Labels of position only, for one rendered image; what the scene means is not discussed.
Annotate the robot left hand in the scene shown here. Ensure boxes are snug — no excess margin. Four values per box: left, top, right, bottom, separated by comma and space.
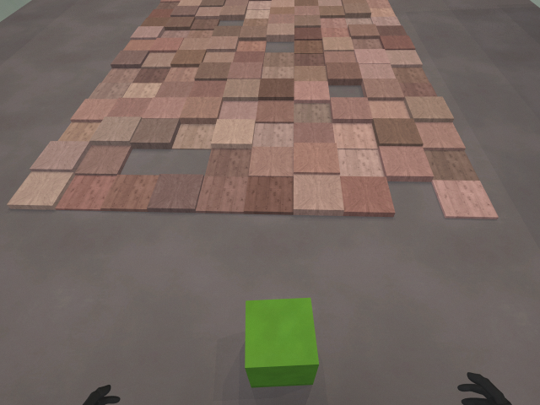
83, 385, 120, 405

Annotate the carton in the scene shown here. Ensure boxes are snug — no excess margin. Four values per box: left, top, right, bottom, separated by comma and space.
245, 298, 319, 388

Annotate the robot right hand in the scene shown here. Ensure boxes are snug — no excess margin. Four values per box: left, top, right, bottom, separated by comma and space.
457, 372, 512, 405

